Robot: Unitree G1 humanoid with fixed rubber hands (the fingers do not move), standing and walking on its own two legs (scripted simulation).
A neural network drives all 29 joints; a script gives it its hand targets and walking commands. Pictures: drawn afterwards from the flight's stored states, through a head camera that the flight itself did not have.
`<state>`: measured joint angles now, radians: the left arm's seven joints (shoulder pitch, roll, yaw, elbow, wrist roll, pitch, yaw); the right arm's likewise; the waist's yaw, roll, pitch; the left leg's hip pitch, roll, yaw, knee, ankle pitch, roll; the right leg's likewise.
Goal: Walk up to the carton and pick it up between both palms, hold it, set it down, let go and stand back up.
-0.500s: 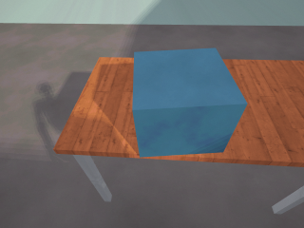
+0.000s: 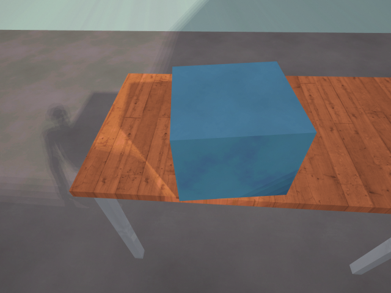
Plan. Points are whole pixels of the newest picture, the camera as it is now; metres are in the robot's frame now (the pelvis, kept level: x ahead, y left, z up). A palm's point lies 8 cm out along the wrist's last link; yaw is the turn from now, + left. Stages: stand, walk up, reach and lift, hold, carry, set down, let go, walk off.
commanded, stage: stand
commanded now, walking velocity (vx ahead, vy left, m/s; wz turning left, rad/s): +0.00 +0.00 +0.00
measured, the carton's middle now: (228, 130) +0.52 -0.06 +0.03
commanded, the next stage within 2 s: walk up in 0.40 s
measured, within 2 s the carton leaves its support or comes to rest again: neither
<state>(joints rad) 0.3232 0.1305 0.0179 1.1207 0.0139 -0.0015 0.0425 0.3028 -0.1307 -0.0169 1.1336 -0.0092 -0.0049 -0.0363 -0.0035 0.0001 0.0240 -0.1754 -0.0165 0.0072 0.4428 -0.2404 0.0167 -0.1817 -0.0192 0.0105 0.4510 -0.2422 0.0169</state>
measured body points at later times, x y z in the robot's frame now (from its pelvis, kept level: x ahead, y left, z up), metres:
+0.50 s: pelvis +0.00 +0.00 +0.00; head +0.00 +0.00 +0.45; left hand -0.03 +0.21 -0.16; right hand -0.02 -0.21 -0.16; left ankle +0.00 +0.11 -0.74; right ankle +0.00 -0.13 -0.74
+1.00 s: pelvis +0.04 -0.12 -0.03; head +0.06 -0.12 +0.42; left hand +0.10 +0.15 -0.17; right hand +0.01 -0.39 -0.17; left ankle +0.00 +0.09 -0.73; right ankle +0.10 -0.26 -0.74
